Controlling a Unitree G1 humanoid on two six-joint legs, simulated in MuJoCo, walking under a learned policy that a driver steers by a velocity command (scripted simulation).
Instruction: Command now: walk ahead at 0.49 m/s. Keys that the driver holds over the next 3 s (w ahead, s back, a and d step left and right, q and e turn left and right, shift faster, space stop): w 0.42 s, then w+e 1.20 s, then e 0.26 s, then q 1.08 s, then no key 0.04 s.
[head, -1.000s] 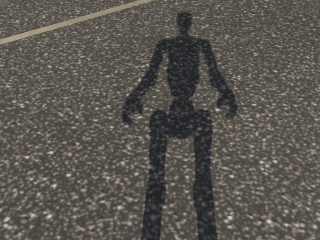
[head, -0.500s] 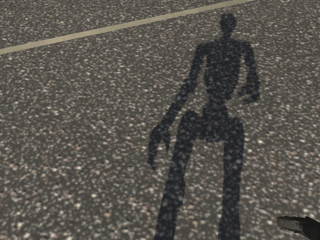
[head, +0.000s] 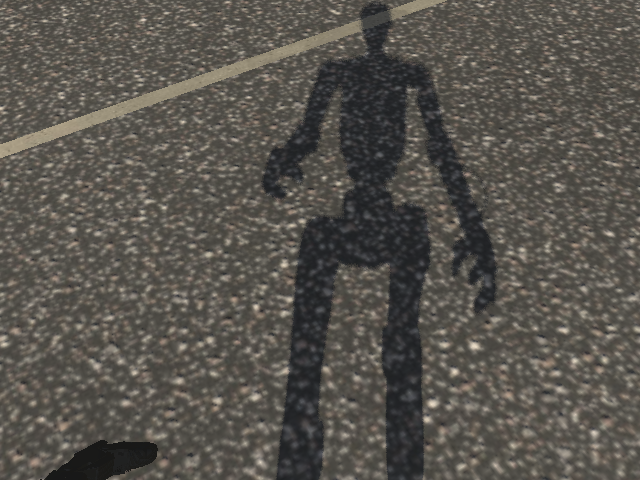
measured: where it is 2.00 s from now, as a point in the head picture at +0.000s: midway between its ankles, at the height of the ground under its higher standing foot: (396, 245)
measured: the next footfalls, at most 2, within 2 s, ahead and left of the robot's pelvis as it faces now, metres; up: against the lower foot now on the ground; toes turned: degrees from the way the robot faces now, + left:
left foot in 0.50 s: +0.45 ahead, +0.14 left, +0.00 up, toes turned +1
right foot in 1.02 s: +0.70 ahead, -0.14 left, +0.00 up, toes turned -20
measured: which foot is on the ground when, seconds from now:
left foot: up 0.00-0.48, down 0.50-1.00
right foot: down 0.00-0.52, up 0.54-1.00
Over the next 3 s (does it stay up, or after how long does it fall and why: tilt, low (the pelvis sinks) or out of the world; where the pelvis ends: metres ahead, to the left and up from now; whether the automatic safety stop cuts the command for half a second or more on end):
stays up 1.05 -0.26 0.02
